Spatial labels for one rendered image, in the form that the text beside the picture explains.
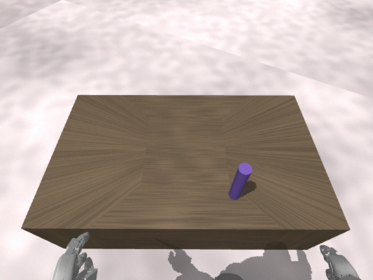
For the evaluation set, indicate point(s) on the left robot hand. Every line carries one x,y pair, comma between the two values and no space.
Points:
69,263

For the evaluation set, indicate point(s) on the right robot hand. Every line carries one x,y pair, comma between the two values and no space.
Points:
339,266

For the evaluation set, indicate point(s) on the can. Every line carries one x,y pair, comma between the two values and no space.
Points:
242,175

